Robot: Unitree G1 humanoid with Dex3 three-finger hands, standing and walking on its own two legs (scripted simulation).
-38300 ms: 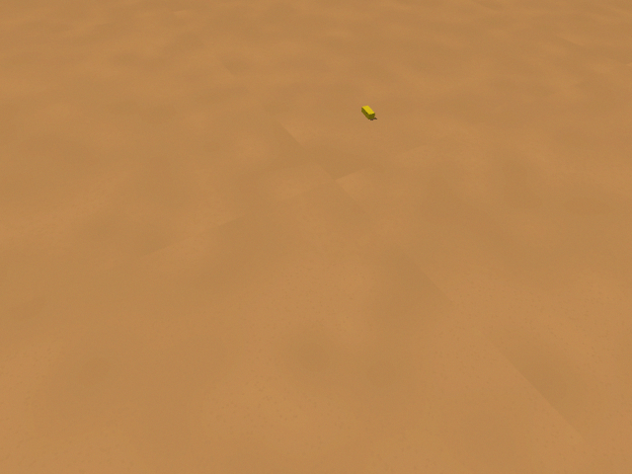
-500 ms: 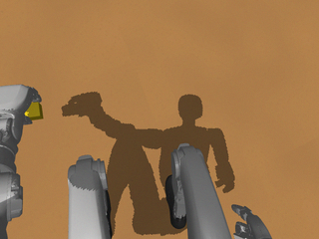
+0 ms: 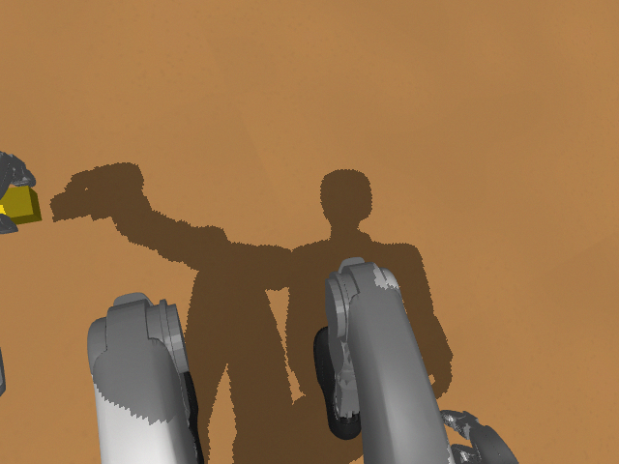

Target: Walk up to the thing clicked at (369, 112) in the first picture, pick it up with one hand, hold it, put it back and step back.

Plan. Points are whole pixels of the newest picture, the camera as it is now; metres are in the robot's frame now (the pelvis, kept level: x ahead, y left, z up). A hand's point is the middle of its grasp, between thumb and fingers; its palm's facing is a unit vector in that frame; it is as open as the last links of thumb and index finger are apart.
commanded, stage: crouch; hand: left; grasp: from above
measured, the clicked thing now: out of the picture +0.46 +0.35 -0.20
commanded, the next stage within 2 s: lower in 0.14 s
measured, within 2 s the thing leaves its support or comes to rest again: rests again in 1.44 s
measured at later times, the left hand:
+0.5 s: hand (3, 220) +0.44 +0.34 -0.21, palm faces -0.47 -0.11 -0.87, open 6.9 cm
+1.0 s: hand (28, 224) +0.45 +0.34 -0.27, palm faces -0.45 -0.14 -0.88, open 6.9 cm
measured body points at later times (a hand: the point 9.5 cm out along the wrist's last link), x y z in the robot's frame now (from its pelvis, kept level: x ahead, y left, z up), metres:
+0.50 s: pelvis +0.01 +0.00 -0.03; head +0.26 +0.09 +0.34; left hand +0.47 +0.34 -0.16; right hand +0.07 -0.27 -0.13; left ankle +0.08 +0.13 -0.32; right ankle +0.11 -0.15 -0.32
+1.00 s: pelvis +0.01 +0.00 -0.06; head +0.28 +0.10 +0.29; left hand +0.47 +0.34 -0.22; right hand +0.06 -0.28 -0.14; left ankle +0.08 +0.13 -0.32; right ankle +0.11 -0.15 -0.32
